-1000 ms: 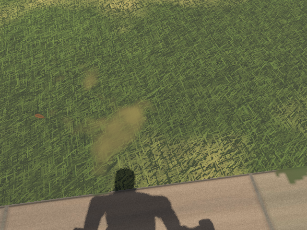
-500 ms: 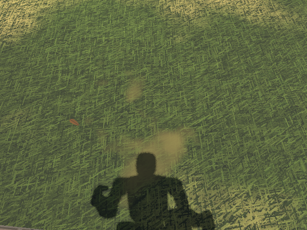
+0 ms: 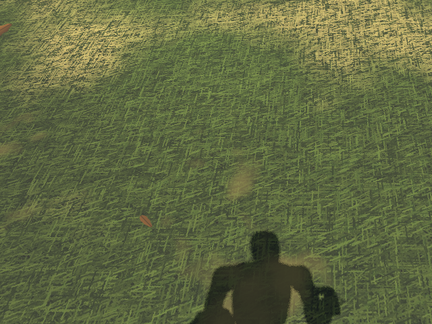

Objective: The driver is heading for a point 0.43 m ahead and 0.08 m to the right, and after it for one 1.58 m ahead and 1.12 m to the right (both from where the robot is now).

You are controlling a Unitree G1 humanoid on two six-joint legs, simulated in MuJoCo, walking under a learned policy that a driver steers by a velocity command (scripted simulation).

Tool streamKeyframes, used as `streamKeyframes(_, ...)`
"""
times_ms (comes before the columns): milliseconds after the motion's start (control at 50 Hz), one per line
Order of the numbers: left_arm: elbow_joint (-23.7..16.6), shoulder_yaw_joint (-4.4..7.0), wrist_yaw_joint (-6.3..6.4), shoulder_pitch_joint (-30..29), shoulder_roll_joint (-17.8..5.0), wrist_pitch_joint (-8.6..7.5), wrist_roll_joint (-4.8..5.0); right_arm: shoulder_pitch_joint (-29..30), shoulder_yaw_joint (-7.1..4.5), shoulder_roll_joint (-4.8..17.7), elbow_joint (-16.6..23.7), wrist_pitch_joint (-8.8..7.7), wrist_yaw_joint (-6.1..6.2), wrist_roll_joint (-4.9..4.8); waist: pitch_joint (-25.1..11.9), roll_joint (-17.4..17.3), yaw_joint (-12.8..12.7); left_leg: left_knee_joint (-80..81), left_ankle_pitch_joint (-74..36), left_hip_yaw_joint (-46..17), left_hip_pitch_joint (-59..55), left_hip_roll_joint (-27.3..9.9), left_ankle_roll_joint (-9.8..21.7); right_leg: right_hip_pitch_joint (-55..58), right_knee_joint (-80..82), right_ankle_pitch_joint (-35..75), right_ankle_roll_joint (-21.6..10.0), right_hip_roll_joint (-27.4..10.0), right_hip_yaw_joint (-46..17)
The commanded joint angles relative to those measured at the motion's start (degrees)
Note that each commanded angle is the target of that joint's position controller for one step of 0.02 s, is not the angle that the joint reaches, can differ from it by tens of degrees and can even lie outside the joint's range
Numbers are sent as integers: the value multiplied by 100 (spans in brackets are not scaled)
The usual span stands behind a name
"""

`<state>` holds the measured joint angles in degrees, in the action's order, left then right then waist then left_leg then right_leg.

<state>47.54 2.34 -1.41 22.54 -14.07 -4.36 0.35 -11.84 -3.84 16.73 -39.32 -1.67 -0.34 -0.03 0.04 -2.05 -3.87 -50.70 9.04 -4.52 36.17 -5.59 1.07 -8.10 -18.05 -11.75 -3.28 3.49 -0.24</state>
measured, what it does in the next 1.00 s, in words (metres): goes down, turning right: left foot 0.17 m lower, then right foot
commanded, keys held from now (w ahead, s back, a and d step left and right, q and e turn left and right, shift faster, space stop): w+e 1.00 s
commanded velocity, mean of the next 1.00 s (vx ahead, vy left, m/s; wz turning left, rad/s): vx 0.50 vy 0.00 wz -0.45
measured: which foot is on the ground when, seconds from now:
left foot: up 0.00-0.38, down 0.40-0.90, up 0.92-1.00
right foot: down 0.00-0.40, up 0.42-0.88, down 0.90-1.00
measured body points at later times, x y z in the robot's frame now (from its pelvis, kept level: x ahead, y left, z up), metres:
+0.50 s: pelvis +0.32 +0.15 -0.20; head +0.35 +0.18 +0.25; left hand +0.35 +0.43 -0.34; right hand +0.39 -0.12 -0.31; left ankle +0.38 +0.27 -0.92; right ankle +0.13 -0.02 -0.66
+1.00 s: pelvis +0.57 +0.06 -0.19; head +0.59 +0.04 +0.25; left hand +0.86 +0.19 -0.28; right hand +0.48 -0.21 -0.33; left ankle +0.51 +0.26 -0.81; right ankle +0.60 -0.02 -0.92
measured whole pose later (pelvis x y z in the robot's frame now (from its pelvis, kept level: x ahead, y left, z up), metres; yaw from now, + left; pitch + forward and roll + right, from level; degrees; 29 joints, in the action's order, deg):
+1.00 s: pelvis +0.57 +0.06 -0.19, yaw -31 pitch +1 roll +0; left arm 37.5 4.4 -1.5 8.1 -14.9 -1.8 0.6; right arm -15.2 -3.5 15.2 -51.5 -6.1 0.1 -1.0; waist 2.4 -0.4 1.2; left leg -71.2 24.9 -0.7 18.5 -1.7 0.0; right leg -24.4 -34.0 -11.0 -6.9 5.8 1.1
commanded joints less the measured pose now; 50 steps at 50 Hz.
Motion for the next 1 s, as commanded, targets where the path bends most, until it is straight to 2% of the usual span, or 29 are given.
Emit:
streamKeyframes(20, -279, 254, 53, -49, -1053, -82, -41, -155, -102, 341, 176, -133, -83, 10, -430, 343, 211, -248, -1198, 109, -121, -8, -95, 161, 267, 2249, -1187, -1515, -1021)
streamKeyframes(80, -21, 208, 165, 634, -791, -49, 106, 718, -97, 321, 456, -294, -155, -34, 88, 704, -84, -57, -1464, -287, 1119, -210, -22, 977, -160, 1445, -1136, -1662, -1598)
streamKeyframes(120, 105, 268, 300, 1393, -944, -21, 65, 1702, -159, 496, 768, -461, -285, -95, 323, 675, -466, 448, -964, -439, 2729, -196, 35, 2247, -468, 558, -1151, -1891, -2217)
streamKeyframes(160, 101, 328, 420, 1627, -1011, 31, 50, 2228, -110, 385, 883, -560, -376, -89, 473, 762, -605, 674, -749, -597, 3275, -202, -15, 2564, -724, 299, -1163, -2009, -2648)
streamKeyframes(180, 20, 309, 521, 1299, -942, 45, 119, 2115, -108, 428, 852, -583, -438, -78, 643, 803, -341, 1082, -1527, -868, 2830, -410, -20, 1899, -921, 146, -1033, -1942, -2461)
streamKeyframes(200, -97, 300, 573, 1072, -950, 63, 103, 2105, -64, 344, 791, -587, -516, -19, 717, 690, -330, 1314, -2394, -428, 1900, -144, -17, 822, -902, -267, -928, -1669, -2096)
streamKeyframes(220, -206, 280, 556, 850, -888, 121, 104, 1996, 5, 120, 691, -580, -583, 24, 691, 578, -311, 1516, -3002, -220, 603, 68, 14, -315, -914, -653, -780, -1396, -1803)
streamKeyframes(260, -410, 350, 516, 565, -1050, 168, 90, 1588, -2, 106, 479, -523, -639, -42, 489, 587, -198, 1527, -3569, -110, -1272, 311, -32, -1557, -1042, -1254, -543, -1114, -1473)
streamKeyframes(300, -435, 375, 499, 520, -978, 209, 166, 1514, -29, 223, 420, -405, -543, -136, 532, 763, -95, 1931, -3081, -402, -1392, 108, -141, -1058, -1620, -1443, -315, -1111, -1537)
streamKeyframes(360, -383, 397, 536, 395, -870, 314, 88, -41, -221, 658, -368, -371, -373, -105, -67, 549, 513, 3081, -3956, -338, -2349, -328, -278, -51, -3985, -831, 95, -850, -1463)
streamKeyframes(380, -221, 369, 475, 487, -786, 304, 46, -1012, -315, 820, -729, -361, -321, -81, -435, 259, 969, 2959, -3761, -17, -3719, -225, -369, -666, -5266, -797, 309, -622, -1207)
streamKeyframes(400, 87, 272, 382, 918, -334, 263, 77, -1873, -266, 833, -1019, -370, -321, 57, -673, -287, 1273, 2336, -3250, -511, -5241, -637, -215, -2220, -7406, -3346, 593, -165, -1221)
streamKeyframes(420, 320, 136, 226, 2173, 397, 176, 44, -1848, -198, 1151, -1208, -387, -396, 221, -1040, -2404, 505, 311, -6038, -304, -6302, -786, -557, -4025, -9309, -4179, 585, -169, -1430)
streamKeyframes(440, 193, 102, 185, 2704, 265, 18, 236, -1869, -313, 1380, -1282, -256, -438, 108, -1528, -3525, 232, 791, -6170, -1347, -5989, -1268, -319, -4440, -9979, -3552, 649, -312, -1387)
streamKeyframes(460, -103, 128, 300, 2228, -67, -52, 386, -1894, -423, 1493, -1402, -148, -405, -45, -1667, -2401, 282, 2082, -2957, -2446, -5447, -1769, 294, -4765, -9750, -2493, 659, -399, -984)
streamKeyframes(480, -323, 128, 463, 1482, -109, -48, 553, -1451, -453, 1524, -1472, -151, -386, -8, -1461, -1535, 203, 3146, -242, -3451, -4599, -2259, 778, -4884, -9805, -1483, 503, -629, -677)
streamKeyframes(500, -413, 155, 577, 776, -376, 73, 498, -749, -244, 977, -1286, -265, -377, 32, -811, -827, 266, 3538, -209, -3308, -3619, -2253, 819, -4726, -9752, -998, 351, -909, -547)
streamKeyframes(520, -478, 256, 597, 489, -561, 190, 381, 41, -75, 511, -1160, -411, -339, 160, -447, -607, -2, 3230, -282, -2719, -2538, -2188, 775, -4256, -8394, -107, 86, -1122, -1058)
streamKeyframes(560, -584, 319, 514, -8, -428, 329, 172, 385, 60, 62, -1319, -514, -208, 92, 340, -790, -71, 3267, -561, -906, -1500, -1277, 359, -3597, -6520, 273, 131, -1184, -1174)
streamKeyframes(600, -814, 309, 439, -561, -287, 281, 69, -72, 21, 235, -1458, -556, 9, 167, 451, -901, 181, 3567, -1127, -505, -1915, -1127, 602, -3652, -5323, 688, 301, -1044, -1086)
streamKeyframes(660, -1044, 228, 245, -884, -43, 284, 57, -534, -29, 358, -1562, -482, 167, 151, 367, -494, 279, 3599, -2564, -3, -2720, -1210, 704, -3749, -3932, 1033, 209, -816, -917)
streamKeyframes(780, -1549, 164, -133, -2245, 112, 325, 91, -1193, -116, 569, -1628, -245, 284, -29, 692, 42, 724, 3716, -2563, 1123, -3519, -1068, 388, -3436, -2511, 1332, -57, -627, 86)
streamKeyframes(840, -1679, 243, -207, -2291, -91, 341, 54, -1059, -220, 876, -1481, -145, 293, -61, 361, -169, 512, 2887, -5000, 1506, -3835, -1029, 326, -2517, -2193, 412, -301, -182, 679)
streamKeyframes(880, -1450, 458, -188, -1176, -557, 369, 56, -873, -286, 1044, -1364, -116, 284, -118, -304, -303, -183, 1250, -6015, 1584, -3588, -1011, 290, -851, -1834, 229, -607, 131, 740)
streamKeyframes(900, -1148, 663, -69, -110, -991, 414, 66, -698, -265, 979, -1241, -165, 257, -104, -778, 11, -716, -350, -4750, 1621, -2391, -733, 67, 966, -1398, 709, -883, 0, 167)
streamKeyframes(920, -1048, 717, 33, -69, -1637, 377, 144, -1063, 10, 83, -938, -310, 117, 219, -1101, 1706, -50, -2688, 1874, 1359, 185, 437, -233, 2905, -1201, 981, -1745, -1562, -2719)
streamKeyframes(940, -1170, 637, 41, 360, -1497, 289, 51, -776, 3, 382, -755, -600, -17, 7, -2233, 1377, -361, -3467, 2557, -112, 1049, 753, -167, 3569, -192, -260, -2418, -2295, -4836)
streamKeyframes(960, -1077, 557, 55, 159, -1180, 211, -42, -123, -117, 675, -595, -708, -34, -225, -1411, 908, -414, -3197, 1952, -227, 1575, 478, -37, 3023, 48, -336, -2048, -2087, -4179)
streamKeyframes(1000, -1203, 455, 56, -870, -902, 120, 32, 49, -125, 585, -570, -692, 52, -85, -395, 41, 240, -1952, 1090, -133, 769, 60, -35, 961, 226, 646, -1528, -1561, -2866)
